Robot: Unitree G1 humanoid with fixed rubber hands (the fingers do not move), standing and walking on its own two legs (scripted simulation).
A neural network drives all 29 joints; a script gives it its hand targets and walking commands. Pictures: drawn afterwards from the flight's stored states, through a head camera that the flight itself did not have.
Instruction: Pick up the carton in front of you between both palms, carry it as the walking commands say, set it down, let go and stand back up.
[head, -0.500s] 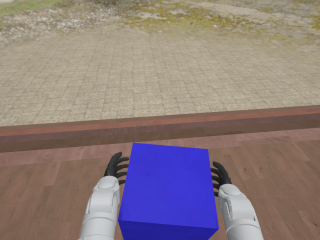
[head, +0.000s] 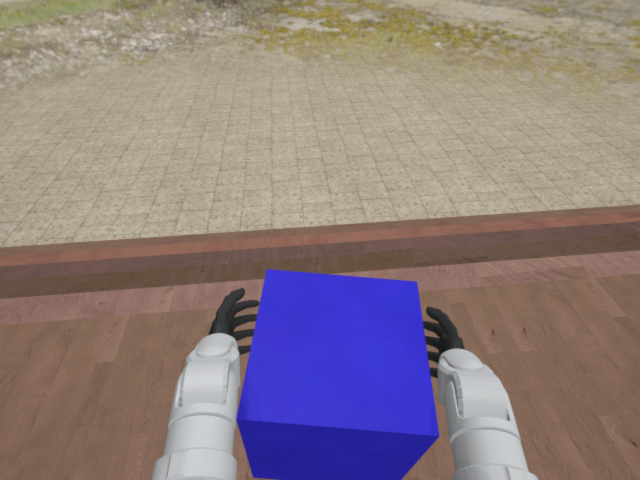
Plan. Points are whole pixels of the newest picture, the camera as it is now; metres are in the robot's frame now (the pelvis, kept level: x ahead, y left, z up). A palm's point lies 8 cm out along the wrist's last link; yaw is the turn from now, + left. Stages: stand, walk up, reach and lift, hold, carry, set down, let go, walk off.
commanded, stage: reach and lift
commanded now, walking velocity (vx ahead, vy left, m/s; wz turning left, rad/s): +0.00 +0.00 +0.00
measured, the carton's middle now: (332, 383) +0.29 +0.01 -0.05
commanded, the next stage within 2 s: hold in 0.44 s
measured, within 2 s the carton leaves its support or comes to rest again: neither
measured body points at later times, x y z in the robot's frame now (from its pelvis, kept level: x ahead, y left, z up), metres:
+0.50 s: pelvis +0.00 +0.01 +0.00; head -0.03 +0.01 +0.45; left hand +0.31 +0.16 +0.04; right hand +0.29 -0.14 +0.03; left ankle +0.00 +0.13 -0.74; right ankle +0.02 -0.12 -0.74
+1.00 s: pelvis -0.01 +0.00 +0.00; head -0.05 +0.00 +0.45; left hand +0.30 +0.16 +0.06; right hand +0.29 -0.15 +0.04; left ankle +0.00 +0.13 -0.74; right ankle +0.02 -0.12 -0.74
